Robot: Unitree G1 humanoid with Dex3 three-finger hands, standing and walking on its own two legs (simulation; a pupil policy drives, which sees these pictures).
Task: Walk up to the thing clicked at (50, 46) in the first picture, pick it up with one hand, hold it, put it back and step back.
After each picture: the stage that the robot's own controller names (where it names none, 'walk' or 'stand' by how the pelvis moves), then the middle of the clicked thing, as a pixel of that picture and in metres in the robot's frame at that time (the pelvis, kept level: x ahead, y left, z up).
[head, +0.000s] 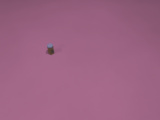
stand; (50, 49) +1.27 +0.31 -0.72
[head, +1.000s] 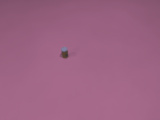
walk; (64, 52) +1.18 +0.23 -0.72
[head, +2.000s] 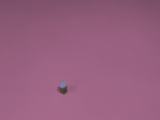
walk; (63, 87) +0.73 +0.19 -0.71
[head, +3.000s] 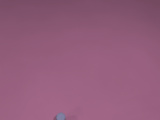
walk; (61, 119) +0.45 +0.13 -0.69
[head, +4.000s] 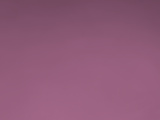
stand; out of the picture +0.38 +0.12 -0.72
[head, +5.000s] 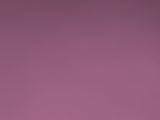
stand; out of the picture +0.37 +0.12 -0.72
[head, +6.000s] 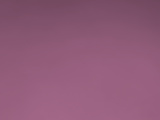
stand; out of the picture +0.39 +0.14 -0.72
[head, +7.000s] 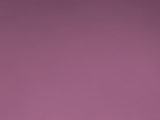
stand; out of the picture +0.37 +0.14 -0.73
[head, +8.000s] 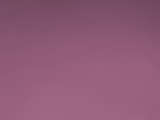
go down; out of the picture +0.37 +0.14 -0.73
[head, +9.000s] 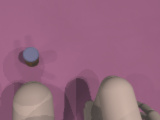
go down; (31, 57) +0.46 +0.16 -0.34
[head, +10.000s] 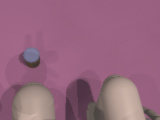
approach; (32, 58) +0.46 +0.16 -0.31
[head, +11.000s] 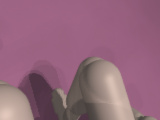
close in; out of the picture +0.46 +0.20 -0.23
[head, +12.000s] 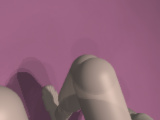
close; out of the picture +0.46 +0.22 -0.23
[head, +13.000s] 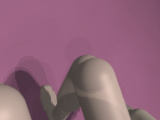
lift; out of the picture +0.45 +0.21 -0.24
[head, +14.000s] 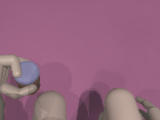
lift; (28, 79) +0.33 +0.18 -0.05
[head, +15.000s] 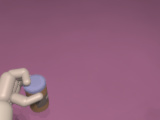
hold; (37, 94) +0.32 +0.15 +0.02
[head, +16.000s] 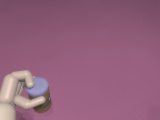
hold; (39, 95) +0.31 +0.14 +0.01
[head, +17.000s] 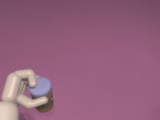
crouch; (42, 95) +0.31 +0.14 +0.01
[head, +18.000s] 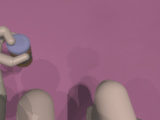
crouch; (20, 51) +0.45 +0.16 -0.09
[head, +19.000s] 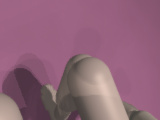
lower; out of the picture +0.46 +0.24 -0.23
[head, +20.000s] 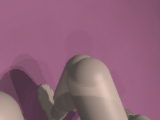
lower; out of the picture +0.46 +0.23 -0.24
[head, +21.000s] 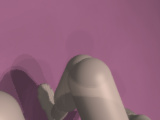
lower; out of the picture +0.47 +0.23 -0.24
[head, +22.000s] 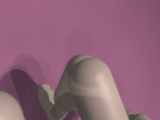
lower; out of the picture +0.47 +0.23 -0.24
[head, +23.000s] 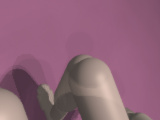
draw back; out of the picture +0.46 +0.21 -0.24
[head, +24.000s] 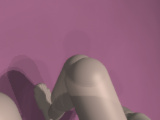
withdraw; out of the picture +0.45 +0.21 -0.25
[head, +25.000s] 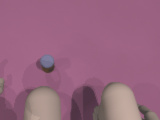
walk; (47, 64) +0.47 +0.13 -0.37
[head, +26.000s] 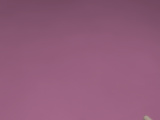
stand; out of the picture +0.39 +0.11 -0.66
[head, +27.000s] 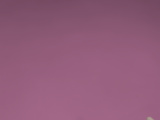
stand; out of the picture +0.40 +0.13 -0.66
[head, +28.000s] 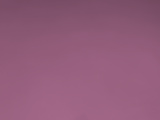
stand; out of the picture +0.40 +0.11 -0.69
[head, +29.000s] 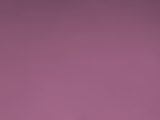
walk; out of the picture +0.41 +0.12 -0.72
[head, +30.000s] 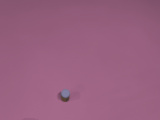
walk; (65, 95) +0.53 +0.05 -0.70
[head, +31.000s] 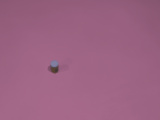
walk; (54, 66) +0.78 +0.17 -0.70
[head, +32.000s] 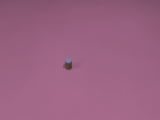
stand; (68, 64) +1.02 +0.14 -0.70
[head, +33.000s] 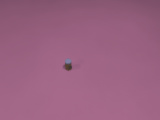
stand; (68, 64) +1.03 +0.12 -0.72
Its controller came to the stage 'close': yes
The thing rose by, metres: 0.72
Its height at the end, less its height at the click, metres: +0.00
